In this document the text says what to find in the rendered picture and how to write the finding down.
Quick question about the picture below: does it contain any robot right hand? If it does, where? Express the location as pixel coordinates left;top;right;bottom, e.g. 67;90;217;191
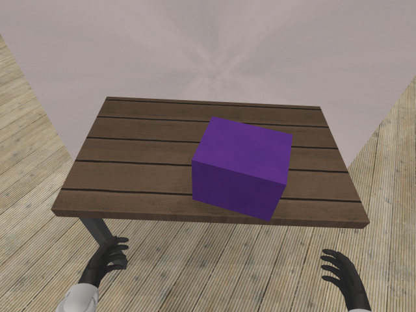
320;249;371;311

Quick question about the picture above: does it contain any left robot forearm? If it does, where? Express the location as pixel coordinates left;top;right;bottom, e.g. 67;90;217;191
55;283;99;312

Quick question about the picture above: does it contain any table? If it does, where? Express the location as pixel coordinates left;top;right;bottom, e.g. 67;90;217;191
51;97;370;270

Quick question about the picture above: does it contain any carton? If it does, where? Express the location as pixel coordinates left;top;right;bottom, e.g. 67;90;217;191
192;116;293;221

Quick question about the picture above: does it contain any robot left hand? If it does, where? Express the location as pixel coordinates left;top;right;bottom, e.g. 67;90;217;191
78;236;129;288

